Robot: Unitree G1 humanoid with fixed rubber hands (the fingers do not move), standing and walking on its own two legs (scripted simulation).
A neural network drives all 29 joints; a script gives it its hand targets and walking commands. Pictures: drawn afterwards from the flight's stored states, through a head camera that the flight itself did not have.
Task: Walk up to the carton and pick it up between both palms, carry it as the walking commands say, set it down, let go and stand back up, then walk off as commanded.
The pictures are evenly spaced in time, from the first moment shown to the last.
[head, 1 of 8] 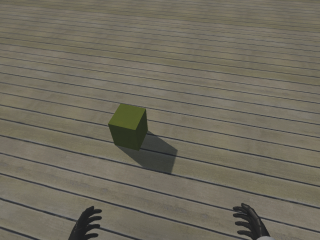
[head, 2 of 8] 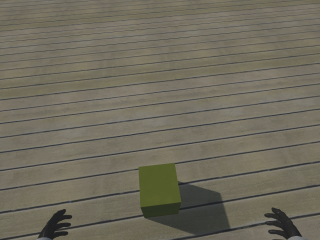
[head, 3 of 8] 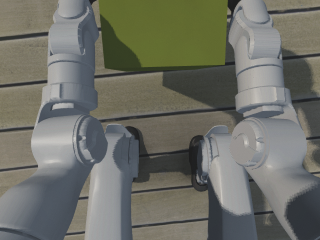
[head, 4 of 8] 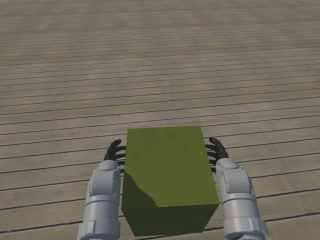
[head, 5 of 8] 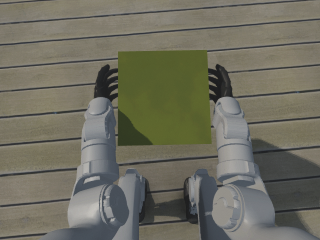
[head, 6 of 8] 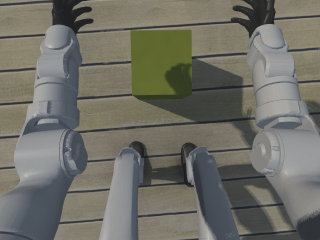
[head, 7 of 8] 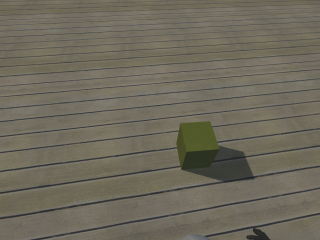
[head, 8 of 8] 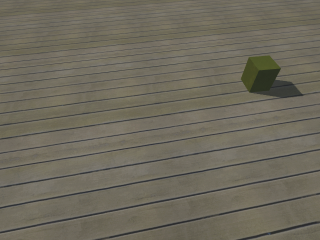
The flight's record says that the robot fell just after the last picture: no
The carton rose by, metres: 0.66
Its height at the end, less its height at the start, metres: +0.00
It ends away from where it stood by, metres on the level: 0.01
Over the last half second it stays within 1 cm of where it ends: yes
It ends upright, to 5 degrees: yes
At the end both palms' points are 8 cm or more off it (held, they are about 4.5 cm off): yes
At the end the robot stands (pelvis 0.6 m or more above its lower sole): yes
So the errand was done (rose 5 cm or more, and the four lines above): yes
